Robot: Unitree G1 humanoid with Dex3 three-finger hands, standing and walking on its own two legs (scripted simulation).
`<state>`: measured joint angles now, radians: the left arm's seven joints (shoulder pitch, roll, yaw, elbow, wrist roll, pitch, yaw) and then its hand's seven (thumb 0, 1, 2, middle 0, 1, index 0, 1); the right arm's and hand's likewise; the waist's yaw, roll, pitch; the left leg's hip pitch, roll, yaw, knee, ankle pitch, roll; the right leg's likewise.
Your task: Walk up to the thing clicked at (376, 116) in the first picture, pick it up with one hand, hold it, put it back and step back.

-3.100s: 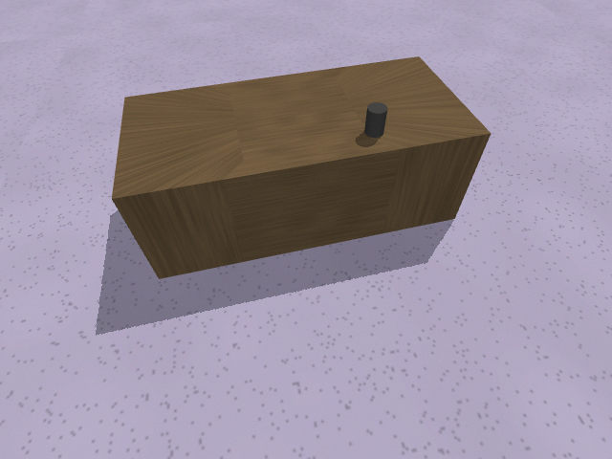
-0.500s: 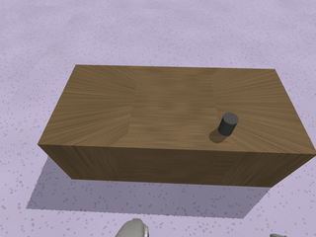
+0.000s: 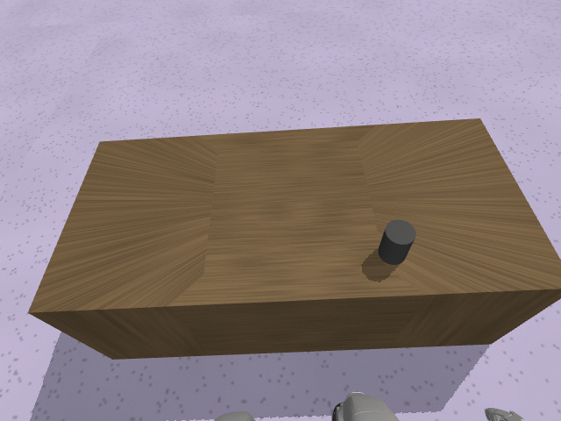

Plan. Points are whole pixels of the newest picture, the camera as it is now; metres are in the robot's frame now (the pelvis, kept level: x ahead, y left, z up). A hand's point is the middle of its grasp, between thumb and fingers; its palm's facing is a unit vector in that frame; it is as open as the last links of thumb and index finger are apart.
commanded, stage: walk up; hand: right
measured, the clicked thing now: (396, 242) +0.51 -0.25 -0.25
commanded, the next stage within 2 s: stand in 1.78 s
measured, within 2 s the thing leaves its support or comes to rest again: neither
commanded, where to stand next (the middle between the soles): +0.09 +0.02 m, yaw +0 degrees
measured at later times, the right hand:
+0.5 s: hand out of the picture +0.04 -0.26 -0.14, palm faces -0.04 +0.92 -0.40, open 7.4 cm
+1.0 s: hand out of the picture +0.12 -0.23 -0.13, palm faces -0.03 +0.94 -0.33, open 7.4 cm
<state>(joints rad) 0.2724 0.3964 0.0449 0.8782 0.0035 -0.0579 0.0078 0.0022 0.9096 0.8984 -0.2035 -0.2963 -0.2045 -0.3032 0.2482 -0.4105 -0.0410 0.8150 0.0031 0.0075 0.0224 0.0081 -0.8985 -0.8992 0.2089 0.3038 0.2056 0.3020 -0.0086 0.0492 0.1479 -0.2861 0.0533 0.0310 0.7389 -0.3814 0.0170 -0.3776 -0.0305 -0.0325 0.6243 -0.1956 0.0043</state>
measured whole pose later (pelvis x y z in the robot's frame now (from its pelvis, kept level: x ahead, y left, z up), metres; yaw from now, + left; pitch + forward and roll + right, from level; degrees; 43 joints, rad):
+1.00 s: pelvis +0.02 +0.02 +0.03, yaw +1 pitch -2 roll +0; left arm 0.09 0.35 0.00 1.13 0.00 -0.02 -0.01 0.00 0.91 0.90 -0.20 -0.30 -0.21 -0.30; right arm 0.09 -0.36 -0.02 1.10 -0.01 -0.01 0.01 0.01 -0.90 -0.90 0.21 0.30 0.21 0.30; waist 0.01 0.01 0.06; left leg -0.10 0.02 0.02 0.42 -0.28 -0.01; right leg -0.22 -0.03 0.01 0.43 -0.17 0.03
